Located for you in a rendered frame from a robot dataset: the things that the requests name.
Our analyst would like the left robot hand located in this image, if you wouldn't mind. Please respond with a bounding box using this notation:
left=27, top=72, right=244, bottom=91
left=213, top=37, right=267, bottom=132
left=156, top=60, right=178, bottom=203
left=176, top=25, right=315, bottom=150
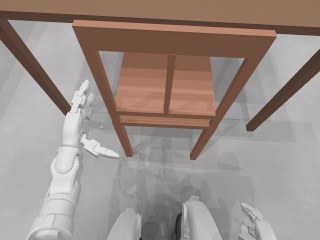
left=61, top=79, right=120, bottom=159

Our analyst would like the right robot hand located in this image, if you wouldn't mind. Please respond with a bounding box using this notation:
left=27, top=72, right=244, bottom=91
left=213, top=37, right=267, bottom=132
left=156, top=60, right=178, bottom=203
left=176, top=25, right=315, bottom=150
left=238, top=203, right=277, bottom=240

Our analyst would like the chair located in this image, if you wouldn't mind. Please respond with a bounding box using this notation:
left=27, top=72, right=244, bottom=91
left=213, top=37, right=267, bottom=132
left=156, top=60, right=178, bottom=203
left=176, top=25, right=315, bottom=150
left=72, top=19, right=277, bottom=160

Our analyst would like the table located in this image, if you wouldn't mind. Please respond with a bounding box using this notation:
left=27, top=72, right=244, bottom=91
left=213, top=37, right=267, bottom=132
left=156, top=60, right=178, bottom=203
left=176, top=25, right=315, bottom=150
left=0, top=0, right=320, bottom=132

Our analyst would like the robot thigh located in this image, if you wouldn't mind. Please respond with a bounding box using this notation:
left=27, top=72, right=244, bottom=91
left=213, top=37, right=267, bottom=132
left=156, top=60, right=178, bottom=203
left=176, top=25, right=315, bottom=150
left=106, top=212, right=142, bottom=240
left=181, top=200, right=223, bottom=240

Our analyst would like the robot right thigh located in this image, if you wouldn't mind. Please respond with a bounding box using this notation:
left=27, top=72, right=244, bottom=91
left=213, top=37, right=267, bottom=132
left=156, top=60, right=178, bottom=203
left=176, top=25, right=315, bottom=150
left=181, top=200, right=223, bottom=240

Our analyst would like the robot left thigh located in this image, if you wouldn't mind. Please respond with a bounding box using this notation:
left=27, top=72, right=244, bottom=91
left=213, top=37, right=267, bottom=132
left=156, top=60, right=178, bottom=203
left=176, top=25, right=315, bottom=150
left=106, top=212, right=142, bottom=240

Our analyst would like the robot left forearm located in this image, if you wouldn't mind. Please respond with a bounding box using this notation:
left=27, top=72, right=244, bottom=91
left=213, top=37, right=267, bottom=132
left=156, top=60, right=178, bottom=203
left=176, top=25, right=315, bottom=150
left=25, top=146, right=84, bottom=240

